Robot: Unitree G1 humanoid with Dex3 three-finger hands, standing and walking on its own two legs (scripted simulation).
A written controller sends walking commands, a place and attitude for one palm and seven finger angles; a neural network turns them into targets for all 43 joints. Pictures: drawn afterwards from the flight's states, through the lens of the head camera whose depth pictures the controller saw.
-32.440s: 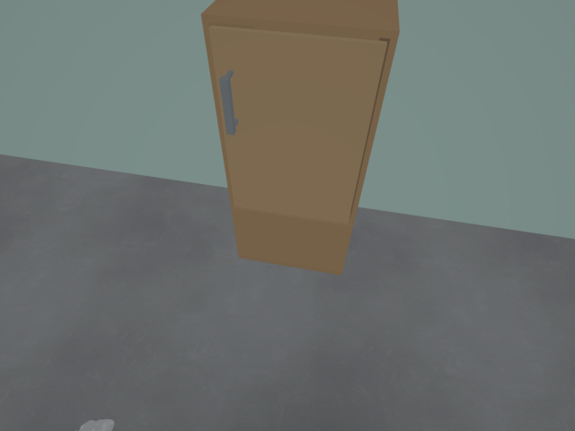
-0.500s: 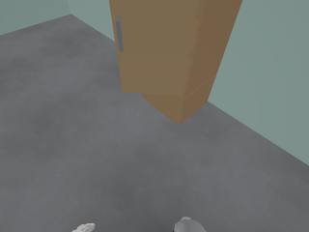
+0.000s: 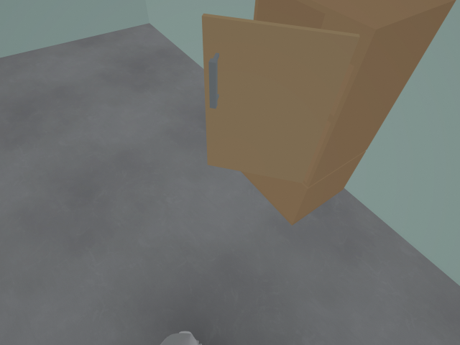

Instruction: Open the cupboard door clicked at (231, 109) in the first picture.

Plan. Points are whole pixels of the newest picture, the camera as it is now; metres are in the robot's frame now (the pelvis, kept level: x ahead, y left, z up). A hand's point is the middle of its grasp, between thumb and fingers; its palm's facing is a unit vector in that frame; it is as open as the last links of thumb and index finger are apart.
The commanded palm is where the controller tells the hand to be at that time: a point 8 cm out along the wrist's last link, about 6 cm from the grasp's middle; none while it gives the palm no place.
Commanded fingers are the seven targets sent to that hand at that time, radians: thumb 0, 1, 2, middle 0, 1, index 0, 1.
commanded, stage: take the last steps up to it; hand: left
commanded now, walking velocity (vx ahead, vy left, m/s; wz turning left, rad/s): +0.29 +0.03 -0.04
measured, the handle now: (215, 81) +0.80 +0.13 +0.00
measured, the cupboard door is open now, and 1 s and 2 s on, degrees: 42 42 42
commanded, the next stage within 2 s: come to a stop and stand still in 0.34 s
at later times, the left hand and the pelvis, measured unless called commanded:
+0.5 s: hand (154, 289) +0.24 +0.19 -0.17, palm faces -0.01 -0.97 -0.24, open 7.3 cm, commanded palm none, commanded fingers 0.00 0.90 0.90 -0.20 -0.30 -0.20 -0.30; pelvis +0.17 +0.00 -0.01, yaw -2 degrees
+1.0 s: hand (150, 278) +0.27 +0.21 -0.18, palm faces +0.00 -0.97 -0.23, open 7.3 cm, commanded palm none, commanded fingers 0.00 0.90 0.90 -0.20 -0.30 -0.20 -0.30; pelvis +0.19 +0.02 +0.00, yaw -3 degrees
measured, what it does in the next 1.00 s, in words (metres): walks ahead: left foot, then right foot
